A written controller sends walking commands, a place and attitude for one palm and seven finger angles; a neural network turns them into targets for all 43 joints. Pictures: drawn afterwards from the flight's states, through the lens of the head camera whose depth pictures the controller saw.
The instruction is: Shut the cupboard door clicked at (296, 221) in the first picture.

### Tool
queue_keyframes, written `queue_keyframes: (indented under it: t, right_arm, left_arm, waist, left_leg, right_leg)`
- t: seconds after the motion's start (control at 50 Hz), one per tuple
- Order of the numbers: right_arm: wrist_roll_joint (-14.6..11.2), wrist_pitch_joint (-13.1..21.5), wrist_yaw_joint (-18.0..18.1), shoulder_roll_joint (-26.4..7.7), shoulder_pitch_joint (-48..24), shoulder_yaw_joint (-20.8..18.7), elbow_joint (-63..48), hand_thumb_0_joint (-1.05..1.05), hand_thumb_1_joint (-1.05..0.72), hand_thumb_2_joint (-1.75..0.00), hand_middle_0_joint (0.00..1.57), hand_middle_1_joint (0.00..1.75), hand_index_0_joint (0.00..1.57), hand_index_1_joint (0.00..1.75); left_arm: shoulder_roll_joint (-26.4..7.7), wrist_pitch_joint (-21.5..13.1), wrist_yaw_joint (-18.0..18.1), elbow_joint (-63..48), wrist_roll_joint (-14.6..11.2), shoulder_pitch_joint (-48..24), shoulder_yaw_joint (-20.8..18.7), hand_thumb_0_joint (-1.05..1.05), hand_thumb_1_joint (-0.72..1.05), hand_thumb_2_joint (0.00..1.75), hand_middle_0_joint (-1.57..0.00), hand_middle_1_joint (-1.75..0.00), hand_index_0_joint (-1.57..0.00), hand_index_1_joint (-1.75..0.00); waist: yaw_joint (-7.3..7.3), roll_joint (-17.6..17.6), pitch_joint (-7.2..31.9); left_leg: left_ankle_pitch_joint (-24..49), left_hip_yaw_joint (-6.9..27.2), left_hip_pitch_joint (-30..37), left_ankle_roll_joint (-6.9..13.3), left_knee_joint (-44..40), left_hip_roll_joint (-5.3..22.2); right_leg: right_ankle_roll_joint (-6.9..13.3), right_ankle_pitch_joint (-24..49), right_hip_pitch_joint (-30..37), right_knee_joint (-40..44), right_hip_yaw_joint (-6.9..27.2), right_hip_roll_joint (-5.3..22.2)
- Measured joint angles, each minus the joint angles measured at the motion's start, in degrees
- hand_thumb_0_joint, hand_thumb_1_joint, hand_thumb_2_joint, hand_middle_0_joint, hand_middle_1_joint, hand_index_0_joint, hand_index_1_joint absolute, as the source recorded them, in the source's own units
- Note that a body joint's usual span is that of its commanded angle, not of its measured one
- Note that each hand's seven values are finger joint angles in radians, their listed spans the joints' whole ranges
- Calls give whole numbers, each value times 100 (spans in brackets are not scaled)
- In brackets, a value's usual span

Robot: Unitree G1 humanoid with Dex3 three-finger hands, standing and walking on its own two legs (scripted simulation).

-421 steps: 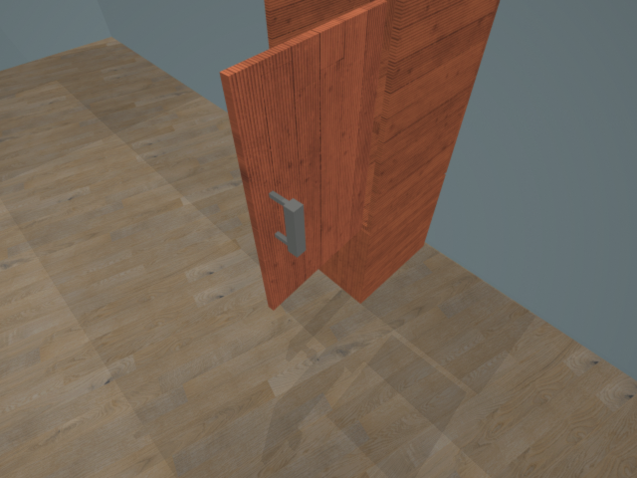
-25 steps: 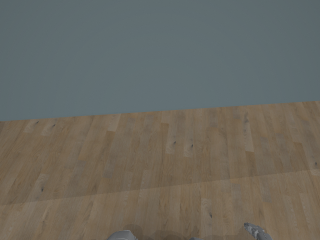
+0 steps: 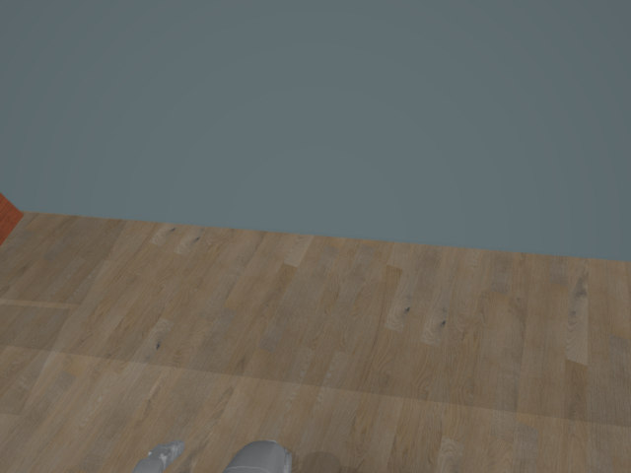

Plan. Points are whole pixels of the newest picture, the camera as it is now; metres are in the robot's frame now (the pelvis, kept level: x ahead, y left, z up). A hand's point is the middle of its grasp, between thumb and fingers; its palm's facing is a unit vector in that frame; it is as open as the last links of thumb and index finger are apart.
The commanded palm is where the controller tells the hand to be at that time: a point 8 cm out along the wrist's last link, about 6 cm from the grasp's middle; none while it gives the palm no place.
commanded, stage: walk to a spot facing it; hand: left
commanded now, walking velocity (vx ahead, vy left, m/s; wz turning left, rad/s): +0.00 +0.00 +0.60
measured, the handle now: out of the picture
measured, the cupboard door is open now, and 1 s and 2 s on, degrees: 94 94 94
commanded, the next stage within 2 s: none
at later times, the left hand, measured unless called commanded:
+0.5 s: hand out of the picture +0.03 +0.26 -0.17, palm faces +0.31 -0.92 -0.23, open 7.4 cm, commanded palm none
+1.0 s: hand out of the picture +0.07 +0.19 -0.16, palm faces +0.60 -0.76 -0.23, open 7.3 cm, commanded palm none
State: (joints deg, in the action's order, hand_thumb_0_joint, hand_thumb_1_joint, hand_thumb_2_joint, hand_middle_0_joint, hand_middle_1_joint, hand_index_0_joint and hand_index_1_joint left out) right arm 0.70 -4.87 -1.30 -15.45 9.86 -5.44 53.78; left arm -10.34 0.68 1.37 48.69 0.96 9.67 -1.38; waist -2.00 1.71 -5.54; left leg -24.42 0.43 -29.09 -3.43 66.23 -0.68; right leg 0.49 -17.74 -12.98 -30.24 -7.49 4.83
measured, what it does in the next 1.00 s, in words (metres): walks ahead, turning left: left foot, then right foot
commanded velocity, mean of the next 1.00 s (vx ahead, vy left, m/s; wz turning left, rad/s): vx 0.23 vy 0.00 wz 0.58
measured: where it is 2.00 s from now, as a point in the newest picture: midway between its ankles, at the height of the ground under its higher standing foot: (219, 366)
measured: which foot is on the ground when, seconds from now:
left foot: up 0.00-0.24, down 0.26-0.72, up 0.74-1.00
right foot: down 0.00-0.26, up 0.28-0.70, down 0.72-1.00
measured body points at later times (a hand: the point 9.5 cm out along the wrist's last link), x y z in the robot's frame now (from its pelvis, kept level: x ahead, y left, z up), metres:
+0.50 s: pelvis +0.02 +0.03 +0.00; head +0.05 +0.07 +0.45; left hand +0.02 +0.31 -0.15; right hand +0.19 -0.19 -0.12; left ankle +0.00 +0.12 -0.74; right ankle +0.06 -0.14 -0.66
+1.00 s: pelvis +0.17 +0.03 +0.01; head +0.21 +0.05 +0.45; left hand +0.04 +0.23 -0.14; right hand +0.39 -0.15 -0.14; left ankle +0.13 +0.18 -0.65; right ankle +0.15 -0.10 -0.74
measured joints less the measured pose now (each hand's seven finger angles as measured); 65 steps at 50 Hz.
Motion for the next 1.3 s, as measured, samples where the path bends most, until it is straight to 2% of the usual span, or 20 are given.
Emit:
queue_keyframes:
  t: [0.14,0.2,0.24,0.26,0.32,0.38,0.44,0.64,0.72,0.74,0.8,0.88,0.98,1.1,1.16,1.18,1.2,1.22,1.26,1.3]
  right_arm:
    - [-25,-16,-35,53,-181,66,8,1,-91,-90,20,30,20,30]
    - [-36,28,-38,97,-337,119,-51,1,-91,-90,20,30,20,30]
    - [-32,96,-45,120,-415,154,-144,1,-91,-90,20,30,20,30]
    - [-20,157,-54,105,-429,168,-213,1,-91,-90,20,30,20,30]
    - [0,312,0,208,-495,214,-313,1,-91,-90,20,30,20,30]
    - [28,356,93,265,-391,280,-347,1,-91,-90,20,30,20,30]
    - [34,392,117,290,-222,313,-274,1,-91,-90,20,30,20,30]
    - [56,461,60,377,512,275,44,1,-90,-90,21,30,21,30]
    - [32,400,65,329,763,201,185,1,-90,-90,21,30,21,30]
    - [3,384,75,301,796,173,247,1,-90,-90,21,30,21,30]
    - [40,277,39,180,753,83,410,1,-91,-90,20,30,20,30]
    - [80,261,-67,77,534,18,390,2,-91,-90,20,30,20,30]
    - [60,283,-123,29,80,24,226,1,-91,-90,20,30,20,30]
    - [62,329,-169,42,-627,165,47,1,-91,-90,19,30,19,30]
    - [74,475,-141,101,-897,254,-104,1,-91,-90,19,30,19,30]
    - [87,544,-132,104,-923,283,-171,1,-91,-90,19,30,20,30]
    - [112,627,-120,83,-915,302,-257,1,-91,-90,20,30,20,30]
    - [100,708,-72,113,-902,299,-305,1,-91,-90,20,30,20,30]
    - [43,784,21,218,-806,335,-280,1,-91,-90,20,30,20,30]
    - [21,804,90,326,-616,391,-178,1,-91,-90,20,30,20,30]
  left_arm:
    - [9,-49,0,151,37,301,-16,0,90,89,-21,-30,-20,-30]
    - [-98,-37,-16,235,61,419,-75,0,90,89,-21,-30,-20,-30]
    - [-205,-10,-33,301,44,520,-131,0,90,89,-21,-30,-20,-30]
    - [-253,20,-47,324,23,589,-161,0,90,89,-21,-30,-20,-30]
    - [-475,253,-32,459,-3,465,-237,0,90,89,-20,-30,-20,-30]
    - [-560,321,-48,499,14,293,-295,1,91,89,-20,-30,-20,-30]
    - [-565,245,-143,433,42,166,-304,1,91,89,-20,-30,-20,-30]
    - [-450,81,-293,203,45,-210,-241,1,91,90,-20,-30,-20,-30]
    - [-393,-75,-330,71,37,-279,-200,1,91,90,-20,-30,-20,-30]
    - [-358,-160,-311,55,56,-283,-194,0,91,90,-20,-30,-20,-30]
    - [-166,-256,-227,61,43,-164,-121,0,91,89,-20,-30,-20,-30]
    - [1,-367,-159,277,8,260,-89,0,90,89,-20,-30,-20,-30]
    - [42,-477,-92,662,19,777,-83,0,92,89,-20,-30,-20,-30]
    - [13,-457,-75,1076,61,1382,-44,0,92,89,-20,-30,-20,-30]
    - [-18,-402,-109,1276,52,1656,-26,0,91,89,-20,-30,-20,-30]
    - [-7,-370,-131,1344,35,1760,-17,0,91,89,-20,-30,-20,-30]
    - [24,-321,-168,1385,7,1853,-9,0,91,89,-20,-30,-20,-30]
    - [5,-240,-196,1416,-17,1810,-6,1,91,89,-20,-30,-20,-30]
    - [-76,-113,-177,1390,-38,1543,-47,1,91,89,-20,-30,-20,-30]
    - [-128,-109,-147,1274,-5,1202,-107,1,91,89,-20,-30,-20,-30]
  waist:
    - [134,-266,-47]
    - [252,-378,-89]
    - [290,-453,-77]
    - [288,-445,-27]
    - [304,-615,-69]
    - [299,-569,-31]
    - [301,-472,45]
    - [39,-232,260]
    - [-54,-153,311]
    - [-32,-121,313]
    - [-33,-3,276]
    - [-13,-80,290]
    - [76,-181,154]
    - [377,-257,-63]
    - [472,-353,-132]
    - [467,-329,-107]
    - [437,-217,-40]
    - [395,-205,-47]
    - [453,-299,-114]
    - [507,-377,-111]
  left_leg:
    - [-47,-348,436,-83,-1309,221]
    - [-46,-523,748,-5,-2132,207]
    - [380,-637,1041,76,-2848,152]
    - [717,-628,1169,255,-3182,143]
    - [591,-526,1006,627,-2911,-5]
    - [694,-334,1103,630,-3159,-27]
    - [894,-160,1277,629,-3544,-53]
    - [1009,432,1602,507,-4075,-128]
    - [622,698,1493,356,-3595,-177]
    - [238,692,1338,367,-3149,-175]
    - [-240,346,614,355,-1277,-81]
    - [648,-108,-189,203,-79,205]
    - [1200,-288,-753,143,-304,428]
    - [1248,-704,-599,349,-1888,396]
    - [984,-991,-139,616,-2607,108]
    - [1044,-1067,134,722,-2884,22]
    - [1331,-1028,253,993,-2984,31]
    - [1272,-986,206,1138,-2728,-4]
    - [902,-944,381,1136,-2570,-102]
    - [806,-875,699,1012,-2855,-182]
  right_leg:
    - [-50,-53,264,159,-542,248]
    - [-128,-233,246,-96,-741,368]
    - [-216,-433,168,-428,-856,478]
    - [-267,-564,36,-745,-889,525]
    - [-446,-1396,-686,-2374,-128,405]
    - [-512,-1118,-1233,-3280,307,190]
    - [-519,-592,-1520,-3412,551,123]
    - [-562,-301,-1300,-1647,686,-37]
    - [-516,-136,-597,-230,559,-236]
    - [-385,76,-512,-109,507,-258]
    - [-54,-6,-212,-147,163,-193]
    - [-45,43,455,550,-185,-56]
    - [-108,-28,1128,1127,-669,14]
    - [-324,-474,1757,1224,-1141,94]
    - [-489,-906,1884,688,-1281,328]
    - [-510,-1048,1764,129,-1275,441]
    - [-464,-987,1423,-806,-1154,516]
    - [-423,-994,962,-1933,-759,539]
    - [-331,-865,9,-3775,63,432]
    - [-327,-453,-794,-4515,412,403]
